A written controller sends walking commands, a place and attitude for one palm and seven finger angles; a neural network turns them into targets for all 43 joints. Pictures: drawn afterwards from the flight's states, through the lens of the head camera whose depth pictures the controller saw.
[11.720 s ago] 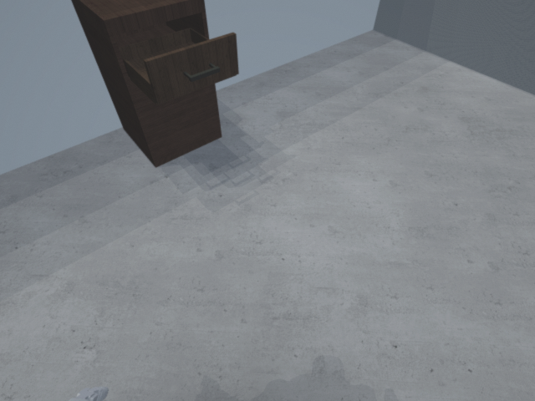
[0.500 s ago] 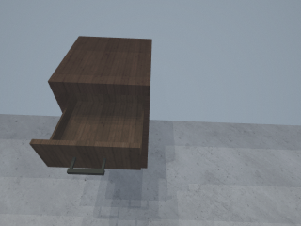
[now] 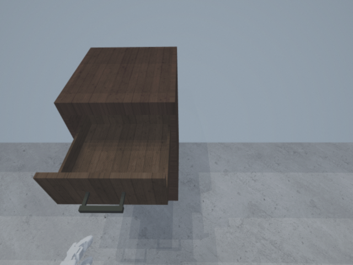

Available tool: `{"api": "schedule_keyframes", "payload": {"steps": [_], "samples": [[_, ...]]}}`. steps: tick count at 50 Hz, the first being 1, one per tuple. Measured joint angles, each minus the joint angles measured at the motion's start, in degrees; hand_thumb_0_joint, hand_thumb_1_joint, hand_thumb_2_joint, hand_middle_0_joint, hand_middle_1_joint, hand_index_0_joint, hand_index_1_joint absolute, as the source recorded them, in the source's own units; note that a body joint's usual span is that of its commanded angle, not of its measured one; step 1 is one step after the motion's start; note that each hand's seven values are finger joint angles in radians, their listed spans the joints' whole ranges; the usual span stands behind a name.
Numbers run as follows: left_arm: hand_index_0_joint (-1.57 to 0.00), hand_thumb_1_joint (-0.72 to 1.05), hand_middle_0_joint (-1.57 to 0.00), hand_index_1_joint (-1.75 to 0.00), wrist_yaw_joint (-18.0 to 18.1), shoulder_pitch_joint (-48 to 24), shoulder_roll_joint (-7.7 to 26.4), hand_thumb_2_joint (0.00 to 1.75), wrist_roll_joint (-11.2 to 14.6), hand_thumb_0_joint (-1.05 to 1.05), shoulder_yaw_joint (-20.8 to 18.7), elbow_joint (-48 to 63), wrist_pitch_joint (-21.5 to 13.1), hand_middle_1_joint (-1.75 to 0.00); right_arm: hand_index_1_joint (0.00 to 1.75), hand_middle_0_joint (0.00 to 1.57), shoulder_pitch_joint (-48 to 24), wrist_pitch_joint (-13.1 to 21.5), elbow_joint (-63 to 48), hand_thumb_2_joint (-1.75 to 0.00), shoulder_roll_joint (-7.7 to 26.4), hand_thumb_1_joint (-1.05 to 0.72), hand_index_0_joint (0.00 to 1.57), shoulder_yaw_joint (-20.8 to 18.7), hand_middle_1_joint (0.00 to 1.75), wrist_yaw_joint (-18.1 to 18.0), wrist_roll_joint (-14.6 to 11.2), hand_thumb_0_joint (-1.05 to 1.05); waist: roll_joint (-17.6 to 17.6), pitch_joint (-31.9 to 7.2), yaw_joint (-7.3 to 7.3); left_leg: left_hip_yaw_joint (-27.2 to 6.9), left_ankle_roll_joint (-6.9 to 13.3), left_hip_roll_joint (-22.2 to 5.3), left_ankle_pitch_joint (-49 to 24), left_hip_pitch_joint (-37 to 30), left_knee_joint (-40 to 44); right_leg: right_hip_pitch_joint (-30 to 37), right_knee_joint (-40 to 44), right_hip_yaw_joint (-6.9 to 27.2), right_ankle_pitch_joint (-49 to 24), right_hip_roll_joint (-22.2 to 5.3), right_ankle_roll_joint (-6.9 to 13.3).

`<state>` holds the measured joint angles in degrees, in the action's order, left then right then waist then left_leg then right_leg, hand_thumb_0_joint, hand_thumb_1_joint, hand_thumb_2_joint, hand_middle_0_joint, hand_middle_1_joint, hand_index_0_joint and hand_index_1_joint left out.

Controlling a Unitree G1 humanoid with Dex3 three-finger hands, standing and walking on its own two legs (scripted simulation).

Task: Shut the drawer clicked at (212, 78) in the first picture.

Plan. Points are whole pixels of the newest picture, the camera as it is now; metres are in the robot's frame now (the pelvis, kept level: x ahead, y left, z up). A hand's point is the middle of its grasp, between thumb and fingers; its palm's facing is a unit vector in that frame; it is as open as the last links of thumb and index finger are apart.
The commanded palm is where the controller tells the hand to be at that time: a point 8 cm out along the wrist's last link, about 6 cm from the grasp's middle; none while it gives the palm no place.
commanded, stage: raise the hand and make a fist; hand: left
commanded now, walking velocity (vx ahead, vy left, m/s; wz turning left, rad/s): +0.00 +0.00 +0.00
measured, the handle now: (103, 202) +0.34 +0.24 -0.15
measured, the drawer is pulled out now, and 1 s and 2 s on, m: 0.27 0.27 0.27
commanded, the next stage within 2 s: bring the fist close to the handle in 1.72 s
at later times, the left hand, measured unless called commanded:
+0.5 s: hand out of the picture +0.14 +0.15 -0.05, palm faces +0.00 -1.00 -0.09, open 4.6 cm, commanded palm +0.11 +0.21 -0.05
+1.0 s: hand out of the picture +0.15 +0.18 -0.06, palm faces +0.00 -1.00 -0.06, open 3.1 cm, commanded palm +0.11 +0.24 -0.05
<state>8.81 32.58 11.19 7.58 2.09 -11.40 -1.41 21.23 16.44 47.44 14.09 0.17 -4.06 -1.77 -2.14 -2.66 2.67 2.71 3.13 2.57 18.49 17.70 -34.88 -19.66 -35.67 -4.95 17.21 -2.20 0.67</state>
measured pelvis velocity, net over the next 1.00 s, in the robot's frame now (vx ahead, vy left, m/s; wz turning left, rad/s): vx -0.04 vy -0.02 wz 0.00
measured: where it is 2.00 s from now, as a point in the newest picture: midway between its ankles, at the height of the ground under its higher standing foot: outside the picture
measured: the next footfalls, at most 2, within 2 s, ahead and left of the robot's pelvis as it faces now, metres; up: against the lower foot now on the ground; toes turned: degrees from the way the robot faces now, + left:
none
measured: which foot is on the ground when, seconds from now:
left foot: down 0.00-1.00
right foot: down 0.00-1.00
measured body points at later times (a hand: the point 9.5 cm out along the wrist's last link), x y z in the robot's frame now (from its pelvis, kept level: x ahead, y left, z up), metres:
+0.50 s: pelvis -0.03 -0.05 -0.11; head +0.05 -0.05 +0.34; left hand +0.13 +0.20 -0.04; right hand +0.21 -0.24 -0.18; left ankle +0.00 +0.08 -0.73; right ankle +0.02 -0.11 -0.73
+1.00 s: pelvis -0.04 -0.02 -0.10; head +0.03 +0.00 +0.35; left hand +0.14 +0.24 -0.05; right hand +0.16 -0.27 -0.16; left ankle +0.00 +0.08 -0.73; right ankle +0.02 -0.11 -0.73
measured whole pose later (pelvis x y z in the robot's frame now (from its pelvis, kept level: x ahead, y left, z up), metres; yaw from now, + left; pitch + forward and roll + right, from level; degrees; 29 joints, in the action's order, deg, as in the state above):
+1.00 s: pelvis -0.04 -0.02 -0.10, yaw +0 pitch +16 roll -3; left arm -19.7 30.8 13.4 17.8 -12.6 0.9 -28.5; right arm 11.3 14.8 32.0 13.6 -3.0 -3.8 -2.2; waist -1.0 -9.1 0.4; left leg -0.4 1.5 -1.2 31.8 57.7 -73.0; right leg -57.1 -69.0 -8.3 28.4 -0.4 3.5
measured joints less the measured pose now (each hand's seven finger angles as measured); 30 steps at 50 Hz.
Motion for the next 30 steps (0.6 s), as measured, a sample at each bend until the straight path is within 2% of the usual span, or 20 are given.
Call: {"api": "schedule_keyframes", "payload": {"steps": [3,5,7,8,10,13,16,19,21,23,26,30], "samples": [[-0.28,0.97,-0.28,-0.40,-3.91,-3.73,-2.90,0.90,0.71,0.05,-0.77,5.84,-10.33,-0.39,0.30,0.20,-3.61,2.01,-5.42,-0.90,1.67,-0.92,0.20,-1.84,0.30,1.35,1.30,0.02,0.15,-3.30,0.07,0.40,-0.27,-0.37,2.80,8.07,-7.20,-8.18,-7.02,0.30,2.57,-0.05,0.33],[-0.31,0.95,-0.31,-0.43,-9.03,-4.80,-5.54,0.90,1.62,0.04,-1.23,7.88,-18.30,-0.43,0.30,0.20,-6.44,1.90,-8.94,-0.90,1.44,-0.92,0.20,-3.16,0.30,2.84,1.80,0.02,1.60,-5.32,-0.40,1.14,-0.65,-1.16,5.18,13.53,-12.62,-14.02,-12.43,0.97,4.58,0.44,0.78],[-0.35,0.94,-0.34,-0.47,-14.33,-4.45,-7.35,0.90,1.17,0.03,-1.38,8.74,-26.21,-0.47,0.30,0.20,-9.33,1.03,-12.35,-0.90,0.95,-0.91,0.20,-4.45,0.30,4.43,2.30,0.02,2.99,-6.60,-0.68,1.38,-0.98,-2.00,7.78,18.69,-18.42,-19.29,-17.96,1.12,6.81,0.97,1.40],[-0.37,0.94,-0.36,-0.49,-16.38,-3.80,-7.65,0.90,0.43,0.02,-1.54,9.03,-29.34,-0.49,0.30,0.20,-10.75,0.30,-14.04,-0.90,0.67,-0.91,0.20,-5.00,0.30,5.03,2.47,0.02,3.66,-6.99,-0.92,1.43,-1.08,-2.35,9.08,21.09,-21.28,-21.78,-20.77,1.13,8.00,1.16,1.67],[-0.41,0.92,-0.41,-0.53,-18.83,-1.71,-7.08,0.90,-0.60,0.02,-1.87,10.01,-32.04,-0.53,0.30,0.20,-13.17,-1.72,-17.34,-0.90,0.18,-0.91,0.20,-5.69,0.30,5.59,2.42,0.02,5.06,-7.22,-1.76,1.50,-1.36,-2.74,11.36,25.18,-26.40,-26.04,-25.69,1.16,8.49,1.30,2.30],[-0.47,0.91,-0.47,-0.60,-19.66,1.85,-4.94,0.90,-0.05,0.01,-2.83,10.95,-30.16,-0.59,0.30,0.20,-15.51,-4.64,-21.16,-0.90,-0.06,-0.91,0.20,-5.72,0.29,5.14,1.87,0.01,5.25,-7.05,-3.47,0.31,-2.18,-3.11,13.70,30.06,-32.14,-30.46,-31.41,0.00,12.76,1.37,3.12],[-0.54,0.90,-0.53,-0.66,-19.34,4.93,-2.51,0.90,1.57,0.01,-5.98,12.65,-28.87,-0.65,0.30,0.20,-16.43,-5.60,-22.54,-0.90,-0.92,-0.91,0.20,-4.77,0.29,3.96,1.86,0.01,4.58,-7.13,-5.33,-1.42,-2.89,-3.60,14.92,33.90,-35.81,-33.44,-34.17,-1.73,14.04,1.64,3.87],[-0.59,0.90,-0.59,-0.73,-21.21,5.78,-0.96,0.90,4.56,0.02,-9.59,14.76,-30.47,-0.72,0.30,0.20,-16.45,-4.88,-21.50,-0.90,-2.03,-0.91,0.20,-3.16,0.30,3.14,1.82,0.01,2.88,-7.06,-6.33,-3.72,-3.63,-3.95,15.40,36.98,-38.33,-35.19,-35.27,-4.01,14.51,1.88,4.51],[-0.63,0.90,-0.63,-0.77,-24.27,4.13,-0.25,0.90,6.61,0.02,-11.12,15.50,-31.88,-0.76,0.30,0.20,-16.30,-3.74,-19.90,-0.90,-2.57,-0.90,0.20,-1.76,0.30,2.63,1.66,0.01,1.69,-6.63,-6.60,-4.96,-3.88,-4.08,15.38,38.84,-39.63,-36.33,-35.77,-5.24,14.46,1.99,4.86],[-0.67,0.90,-0.66,-0.81,-27.81,1.29,0.42,0.90,8.17,0.02,-11.87,15.57,-31.88,-0.81,0.30,0.20,-15.87,-2.75,-18.04,-0.90,-3.15,-0.90,0.20,-0.61,0.30,2.29,1.29,0.01,0.77,-6.26,-6.61,-5.66,-4.07,-4.21,15.21,40.47,-40.58,-37.58,-36.26,-5.94,14.24,2.09,5.14],[-0.73,0.90,-0.72,-0.88,-31.82,-3.18,1.25,0.90,9.69,0.02,-12.42,14.20,-28.44,-0.87,0.30,0.20,-14.63,-2.45,-15.46,-0.90,-4.15,-0.90,0.21,0.32,0.30,1.81,0.42,0.01,0.01,-5.75,-5.81,-5.75,-4.26,-4.34,14.74,41.71,-40.91,-38.82,-36.53,-6.05,13.76,2.17,5.22],[-0.81,0.90,-0.80,-0.96,-32.11,-5.92,1.87,0.90,10.48,0.01,-13.92,12.49,-22.25,-0.96,0.30,0.20,-11.89,-3.38,-13.29,-0.90,-4.83,-0.90,0.21,-0.22,0.30,1.19,-0.31,0.01,-0.18,-5.46,-3.78,-4.90,-4.24,-4.37,13.90,41.08,-39.55,-38.72,-35.70,-5.21,12.93,2.19,4.95]]}}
